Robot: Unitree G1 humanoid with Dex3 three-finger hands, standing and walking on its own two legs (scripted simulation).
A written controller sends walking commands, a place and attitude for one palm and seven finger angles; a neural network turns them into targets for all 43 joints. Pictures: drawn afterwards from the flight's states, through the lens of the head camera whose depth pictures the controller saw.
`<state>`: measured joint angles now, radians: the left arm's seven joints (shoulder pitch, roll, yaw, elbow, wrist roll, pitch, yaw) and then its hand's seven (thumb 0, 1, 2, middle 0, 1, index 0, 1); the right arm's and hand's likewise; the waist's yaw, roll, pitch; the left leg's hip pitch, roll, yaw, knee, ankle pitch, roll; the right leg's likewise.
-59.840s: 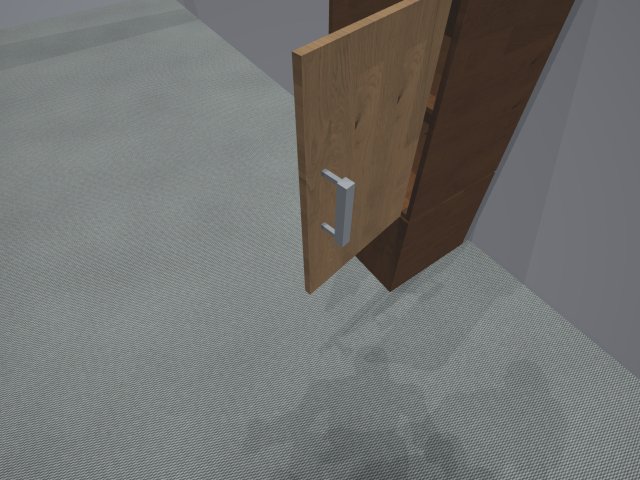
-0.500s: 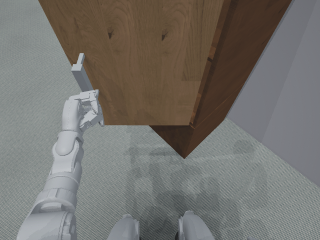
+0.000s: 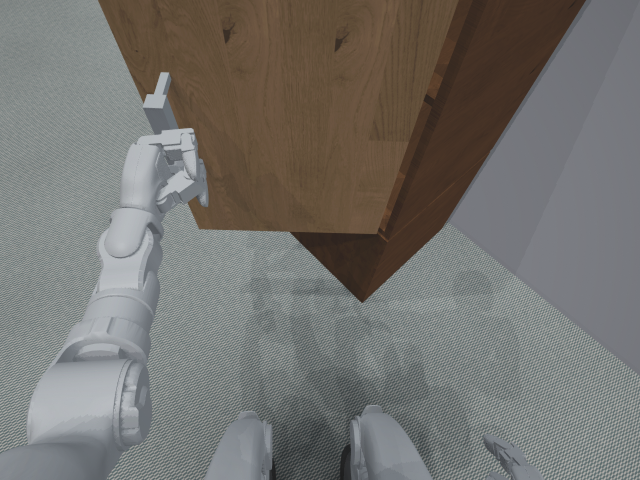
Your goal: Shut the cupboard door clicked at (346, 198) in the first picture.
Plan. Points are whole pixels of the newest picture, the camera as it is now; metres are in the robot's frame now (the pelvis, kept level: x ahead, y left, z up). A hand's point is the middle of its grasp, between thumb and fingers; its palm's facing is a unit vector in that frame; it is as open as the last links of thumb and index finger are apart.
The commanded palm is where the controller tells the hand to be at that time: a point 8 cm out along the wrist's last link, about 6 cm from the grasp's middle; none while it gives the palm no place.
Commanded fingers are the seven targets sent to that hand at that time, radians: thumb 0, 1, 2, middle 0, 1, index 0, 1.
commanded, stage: push the door shut along its arc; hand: left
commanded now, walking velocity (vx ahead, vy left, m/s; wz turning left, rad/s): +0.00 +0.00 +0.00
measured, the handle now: (177, 137) +0.55 +0.18 +0.05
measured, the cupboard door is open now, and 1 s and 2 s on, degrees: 47 33 23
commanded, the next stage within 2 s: pull the fist back off the door in 1.34 s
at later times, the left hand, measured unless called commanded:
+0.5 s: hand (223, 147) +0.52 +0.11 +0.06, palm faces -0.26 -0.97 -0.03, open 3.1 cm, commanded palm +0.52 +0.16 +0.06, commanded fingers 0.00 0.90 0.90 -1.30 -1.50 -1.30 -1.50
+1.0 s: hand (249, 114) +0.58 +0.08 +0.07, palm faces -0.37 -0.93 -0.02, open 3.1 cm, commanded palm +0.58 +0.12 +0.06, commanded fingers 0.00 0.90 0.90 -1.30 -1.50 -1.30 -1.50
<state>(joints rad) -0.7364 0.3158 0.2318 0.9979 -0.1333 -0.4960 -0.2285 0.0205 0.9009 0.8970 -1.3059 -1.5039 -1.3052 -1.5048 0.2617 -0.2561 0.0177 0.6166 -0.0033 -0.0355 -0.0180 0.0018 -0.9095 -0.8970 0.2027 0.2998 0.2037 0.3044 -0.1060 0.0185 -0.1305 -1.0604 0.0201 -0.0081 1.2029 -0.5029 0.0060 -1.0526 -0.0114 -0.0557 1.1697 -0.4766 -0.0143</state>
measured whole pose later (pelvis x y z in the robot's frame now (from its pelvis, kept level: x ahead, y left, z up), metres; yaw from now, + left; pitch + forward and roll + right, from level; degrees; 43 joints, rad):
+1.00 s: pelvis +0.01 +0.01 -0.03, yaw -3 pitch +30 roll -4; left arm -1.21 0.54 0.28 1.24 -0.04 -0.29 -0.40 0.02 0.90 0.90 -1.30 -1.50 -1.30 -1.50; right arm 0.38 -0.27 0.04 0.64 -0.03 -0.03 0.01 0.00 -0.91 -0.90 0.20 0.30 0.20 0.30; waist -0.26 0.06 -0.12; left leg -1.29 0.05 -0.01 1.32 -0.55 0.02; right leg -1.27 0.02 -0.06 1.24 -0.49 0.00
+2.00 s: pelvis +0.02 +0.00 +0.00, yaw -2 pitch +28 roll -2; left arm -1.11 0.37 0.35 1.26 0.04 -0.42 0.06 0.02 0.90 0.90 -1.30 -1.50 -1.30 -1.50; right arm 0.46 -0.25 0.02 0.62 -0.08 0.00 0.10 0.00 -0.91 -0.90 0.20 0.30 0.20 0.30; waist -0.24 0.07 -0.15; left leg -1.17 0.05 0.00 1.21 -0.53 0.00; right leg -1.17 0.03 -0.04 1.16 -0.48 -0.02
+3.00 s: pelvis +0.04 +0.00 +0.07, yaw -1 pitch +8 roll +0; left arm -0.22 0.21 0.09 0.43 -0.14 -0.27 -0.10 0.02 0.90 0.90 -1.25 -1.45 -1.25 -1.45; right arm 0.25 -0.28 -0.01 0.53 0.04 0.02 -0.03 0.00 -0.91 -0.90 0.20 0.30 0.20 0.30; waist -0.04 0.03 -0.11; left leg -0.54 0.02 0.02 0.80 -0.41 0.00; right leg -0.55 0.00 -0.02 0.79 -0.38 -0.01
